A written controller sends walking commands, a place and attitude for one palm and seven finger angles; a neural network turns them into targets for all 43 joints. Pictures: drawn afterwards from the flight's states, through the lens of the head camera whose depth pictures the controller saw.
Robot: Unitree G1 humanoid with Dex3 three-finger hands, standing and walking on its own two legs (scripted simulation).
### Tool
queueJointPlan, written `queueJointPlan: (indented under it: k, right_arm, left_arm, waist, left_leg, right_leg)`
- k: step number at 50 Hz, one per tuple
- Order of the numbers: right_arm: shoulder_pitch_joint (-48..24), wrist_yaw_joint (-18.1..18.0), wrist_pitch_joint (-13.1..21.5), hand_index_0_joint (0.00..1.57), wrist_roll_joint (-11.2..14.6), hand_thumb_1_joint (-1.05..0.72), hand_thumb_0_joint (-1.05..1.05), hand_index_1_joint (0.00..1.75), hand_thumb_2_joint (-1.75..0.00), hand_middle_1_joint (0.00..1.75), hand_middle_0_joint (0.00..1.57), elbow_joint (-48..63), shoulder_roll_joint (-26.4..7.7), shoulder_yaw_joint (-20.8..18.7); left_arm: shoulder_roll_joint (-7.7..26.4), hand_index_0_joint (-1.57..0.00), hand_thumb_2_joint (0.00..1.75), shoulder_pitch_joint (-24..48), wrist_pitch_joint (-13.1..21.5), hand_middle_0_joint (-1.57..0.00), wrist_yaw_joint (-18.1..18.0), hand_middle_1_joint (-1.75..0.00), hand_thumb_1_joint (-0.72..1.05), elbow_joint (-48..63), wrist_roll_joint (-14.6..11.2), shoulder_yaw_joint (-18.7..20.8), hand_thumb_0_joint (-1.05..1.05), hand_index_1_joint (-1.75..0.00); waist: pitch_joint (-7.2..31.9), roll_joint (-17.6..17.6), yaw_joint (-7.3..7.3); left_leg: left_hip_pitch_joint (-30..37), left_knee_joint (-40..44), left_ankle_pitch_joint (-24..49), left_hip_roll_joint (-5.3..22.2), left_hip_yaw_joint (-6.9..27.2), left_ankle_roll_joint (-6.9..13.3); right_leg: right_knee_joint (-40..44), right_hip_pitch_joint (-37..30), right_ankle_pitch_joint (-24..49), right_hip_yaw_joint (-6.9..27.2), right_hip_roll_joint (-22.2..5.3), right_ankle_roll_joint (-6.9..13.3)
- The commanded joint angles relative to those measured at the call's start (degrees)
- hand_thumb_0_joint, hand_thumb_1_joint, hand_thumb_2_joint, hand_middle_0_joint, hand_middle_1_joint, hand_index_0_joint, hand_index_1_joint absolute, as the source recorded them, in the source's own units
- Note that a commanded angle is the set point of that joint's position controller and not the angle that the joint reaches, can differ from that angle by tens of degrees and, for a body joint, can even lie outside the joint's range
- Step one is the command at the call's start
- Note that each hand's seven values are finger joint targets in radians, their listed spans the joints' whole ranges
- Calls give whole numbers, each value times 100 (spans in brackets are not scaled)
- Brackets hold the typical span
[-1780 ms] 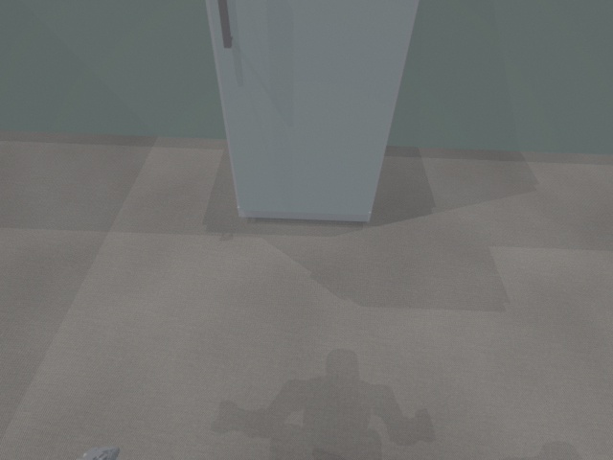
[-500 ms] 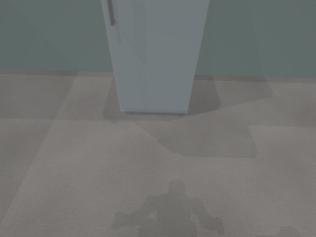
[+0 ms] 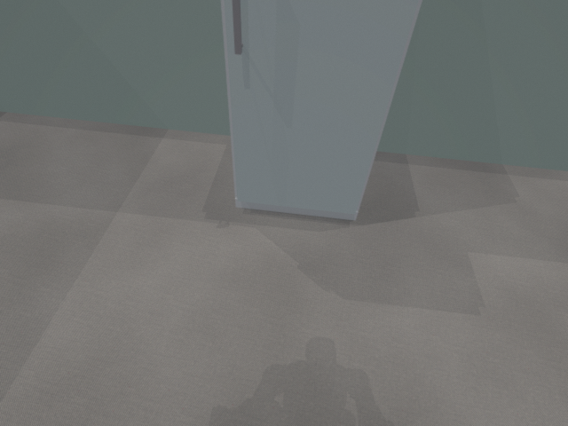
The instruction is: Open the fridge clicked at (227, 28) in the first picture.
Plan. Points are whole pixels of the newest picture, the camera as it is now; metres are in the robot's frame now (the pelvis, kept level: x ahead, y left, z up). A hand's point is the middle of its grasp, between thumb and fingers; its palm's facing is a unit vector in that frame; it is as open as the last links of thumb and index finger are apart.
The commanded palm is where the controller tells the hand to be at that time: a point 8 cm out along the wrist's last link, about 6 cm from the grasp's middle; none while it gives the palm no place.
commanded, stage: walk to a spot facing it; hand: left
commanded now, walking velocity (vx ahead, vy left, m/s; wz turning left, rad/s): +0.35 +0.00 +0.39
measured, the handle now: out of the picture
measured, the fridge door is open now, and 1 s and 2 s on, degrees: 0 0 0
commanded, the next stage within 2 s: turn to face it in 0.74 s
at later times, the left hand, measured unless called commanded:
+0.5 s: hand (184, 361) +0.27 +0.19 -0.17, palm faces +0.10 -0.98 -0.18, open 7.3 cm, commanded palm none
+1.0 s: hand (167, 377) +0.25 +0.22 -0.20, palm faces +0.41 -0.89 -0.20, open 7.3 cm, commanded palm none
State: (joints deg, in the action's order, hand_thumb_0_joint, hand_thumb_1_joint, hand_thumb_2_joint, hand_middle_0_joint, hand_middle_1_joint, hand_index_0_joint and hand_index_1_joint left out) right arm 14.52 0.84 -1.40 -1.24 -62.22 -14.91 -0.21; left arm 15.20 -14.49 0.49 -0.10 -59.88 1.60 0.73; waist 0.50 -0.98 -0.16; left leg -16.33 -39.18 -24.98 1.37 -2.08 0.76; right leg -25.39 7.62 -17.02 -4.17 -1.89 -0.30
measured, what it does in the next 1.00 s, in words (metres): walks ahead, turning left: right foot, then left foot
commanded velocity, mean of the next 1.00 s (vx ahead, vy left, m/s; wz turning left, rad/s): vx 0.23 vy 0.00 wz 0.20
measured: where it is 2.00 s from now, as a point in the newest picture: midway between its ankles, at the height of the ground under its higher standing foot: (259, 390)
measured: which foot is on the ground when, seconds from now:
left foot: down 0.00-0.52, up 0.54-0.92, down 0.94-1.00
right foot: down 0.00-0.06, up 0.08-0.50, down 0.52-0.94, up 0.96-1.00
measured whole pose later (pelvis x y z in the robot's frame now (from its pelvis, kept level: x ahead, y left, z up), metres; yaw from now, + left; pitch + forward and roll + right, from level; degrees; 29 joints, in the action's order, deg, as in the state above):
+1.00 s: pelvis +0.36 +0.06 -0.02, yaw +19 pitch -2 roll -1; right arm 2.7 0.5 2.0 -1.6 -52.6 -12.5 -1.7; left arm 13.0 -20.8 0.5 -1.6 -61.3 0.9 2.3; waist -5.1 -2.7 4.0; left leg -23.1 -37.6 -11.7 4.1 -8.8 3.5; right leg -53.6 14.0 -32.5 -8.9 -6.6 -1.8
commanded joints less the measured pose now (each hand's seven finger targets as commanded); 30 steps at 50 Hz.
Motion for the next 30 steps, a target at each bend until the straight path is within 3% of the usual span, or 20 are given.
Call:
queueJointPlan:
  k: [1, 2, 3, 4, 5, 6, 8, 10, 12, 16, 18, 20, 22, 24, 25, 26, 27, 28, 29, 30]
  right_arm:
    - [467, 42, 290, 20, 41, -90, 0, 30, -90, 30, 20, 404, -333, -196]
    - [1086, -4, 312, 20, 18, -90, 0, 30, -90, 30, 20, 243, -574, -274]
    - [1709, -68, 350, 20, -63, -90, 0, 30, -90, 30, 20, 111, -1144, -448]
    - [1951, -111, 358, 20, -25, -90, 0, 30, -90, 30, 20, 58, -1094, -429]
    - [1689, -146, 362, 20, 11, -90, 0, 30, -90, 30, 20, 96, -880, -378]
    - [1455, -158, 429, 20, 36, -90, 0, 30, -90, 30, 20, 177, -632, -340]
    - [1280, -203, 565, 20, 36, -90, 0, 30, -90, 30, 20, 145, -336, -266]
    - [1378, -235, 629, 20, 65, -90, 0, 30, -90, 30, 20, 37, -227, -260]
    - [1544, -258, 660, 20, 79, -90, 0, 30, -90, 30, 20, -63, -141, -268]
    - [1691, -268, 657, 20, 60, -90, 0, 30, -90, 30, 20, -213, -17, -295]
    - [1787, -273, 643, 20, 31, -90, 0, 30, -90, 30, 20, -281, 15, -301]
    - [1734, -272, 633, 20, -1, -90, 0, 30, -90, 30, 20, -304, -36, -336]
    - [1550, -274, 618, 20, -23, -90, 0, 30, -90, 30, 20, -287, -131, -369]
    - [1425, -256, 603, 20, 13, -90, 0, 30, -90, 30, 20, -257, -152, -382]
    - [1552, -197, 615, 20, 75, -90, 0, 30, -90, 30, 20, -148, 51, -356]
    - [1722, -162, 616, 20, 109, -90, 0, 30, -90, 30, 20, 112, 322, -293]
    - [1226, -138, 588, 20, 86, -90, 0, 30, -90, 30, 20, 160, 211, -375]
    - [778, -88, 584, 20, 45, -90, 0, 30, -90, 30, 20, 283, 282, -393]
    - [524, -56, 522, 20, 11, -90, 0, 30, -90, 30, 20, 339, 317, -387]
    - [507, -21, 428, 20, -14, -90, 0, 30, -90, 30, 20, 317, 381, -377]
  left_arm:
    - [1035, -20, 90, -49, 102, -20, -24, -30, 90, 301, -32, 320, 0, -30]
    - [732, -20, 90, -54, 62, -20, 0, -30, 90, 349, -58, 284, 0, -30]
    - [274, -20, 90, 30, 40, -20, 57, -30, 90, 575, -99, 194, 0, -30]
    - [336, -20, 90, 507, 95, -20, 18, -30, 90, 820, -9, 190, 0, -30]
    - [300, -20, 90, 561, 131, -20, 32, -30, 90, 776, 2, 230, 0, -30]
    - [326, -20, 90, 553, 178, -20, 74, -30, 90, 685, 15, 228, 0, -30]
    - [119, -20, 90, 190, 193, -20, 119, -30, 90, 480, 22, 222, 0, -30]
    - [-22, -20, 90, 37, 160, -20, 115, -30, 90, 397, 4, 198, 0, -30]
    - [-111, -20, 90, 146, 148, -20, 112, -30, 90, 415, 2, 204, 0, -30]
    - [-212, -20, 90, 652, 160, -20, 125, -30, 90, 600, -30, 228, 0, -30]
    - [-301, -20, 90, 998, 186, -20, 131, -30, 90, 700, -41, 243, 0, -30]
    - [-297, -20, 90, 1096, 207, -20, 130, -30, 90, 738, -55, 272, 0, -30]
    - [-222, -20, 90, 822, 248, -20, 134, -30, 90, 698, -48, 334, 0, -30]
    - [34, -20, 90, -540, 338, -20, 104, -30, 90, 311, -3, 431, 0, -30]
    - [576, -20, 90, -1480, 434, -20, 22, -30, 90, 68, 62, 565, 0, -30]
    - [1161, -20, 90, -1964, 421, -20, -59, -30, 90, -22, 6, 668, 0, -30]
    - [999, -20, 90, -1572, 379, -20, -67, -30, 90, 28, -60, 664, 0, -30]
    - [719, -20, 90, -1053, 373, -20, -77, -30, 90, 180, -26, 574, 0, -30]
    - [345, -20, 90, -660, 392, -20, -93, -30, 90, 247, -16, 468, 0, -30]
    - [76, -20, 90, -431, 414, -20, -107, -30, 90, 286, 7, 366, 0, -30]
  waist:
    - [-416, -245, -251]
    - [-407, 574, -477]
    - [-489, 2199, -668]
    - [-737, 1658, -684]
    - [-847, 919, -504]
    - [-846, 556, -396]
    - [-649, 581, -193]
    - [-451, 641, -128]
    - [-463, 579, -138]
    - [-770, 608, -220]
    - [-929, 698, -317]
    - [-940, 752, -308]
    - [-811, 689, -123]
    - [-160, 251, 484]
    - [589, -712, 808]
    - [1204, -1743, 699]
    - [786, -940, 718]
    - [202, -709, 586]
    - [-280, -573, 392]
    - [-412, -442, 202]
  left_leg:
    - [683, 996, 606, 31, -393, 28]
    - [1352, 1666, 28, 360, 421, 180]
    - [1706, 2799, -1096, 1710, 2730, 749]
    - [1488, 3194, -1062, 2070, 3579, 1118]
    - [1258, 3138, -1050, 1989, 3322, 1209]
    - [1112, 3121, -655, 1811, 2999, 1174]
    - [1166, 3004, 685, 1448, 2144, 1064]
    - [1319, 2861, 1709, 1228, 1566, 1068]
    - [1477, 2841, 2299, 1159, 1389, 1089]
    - [1435, 2933, 2265, 1135, 1140, 1082]
    - [1322, 2886, 2466, 1111, 1039, 1033]
    - [1198, 2772, 2615, 1191, 1026, 1014]
    - [986, 2389, 2904, 1193, 1015, 937]
    - [620, 688, 3620, 758, 664, 651]
    - [-545, -1236, 2339, 276, 312, 371]
    - [-1697, -3139, -505, -425, 140, 205]
    - [-1910, -3788, -424, 7, 425, 287]
    - [-2165, -4031, 58, 259, 348, 257]
    - [-2070, -3942, 414, 501, 412, 233]
    - [-1801, -3753, 629, 582, 407, 173]
  right_leg:
    - [468, 953, -977, 543, -1311, 585]
    - [-637, 1667, -1102, 42, -819, 304]
    - [-2590, 2864, -1529, -602, -3, -95]
    - [-3536, 3369, -1667, 64, -53, 24]
    - [-3965, 3511, -1141, 354, -306, 100]
    - [-4037, 3509, -701, 452, -462, 69]
    - [-3839, 3200, -183, 389, -565, -48]
    - [-3575, 3008, 32, 254, -548, -138]
    - [-3357, 3114, 213, 172, -534, -190]
    - [-2384, 3117, 493, 17, -556, -228]
    - [-1814, 2871, 570, -81, -481, -176]
    - [-1444, 2423, 584, -120, -390, -80]
    - [-1117, 1624, 490, -147, -241, 30]
    - [-560, -197, 712, -282, 3, 145]
    - [-125, -1775, 107, 1143, -1209, 521]
    - [856, -2411, 108, 3564, -2831, 1051]
    - [1108, -1716, -832, 3346, -2762, 1165]
    - [1223, -889, -1089, 2969, -2552, 1078]
    - [1302, -27, -1016, 2284, -2394, 939]
    - [1359, 541, -698, 1628, -2179, 782]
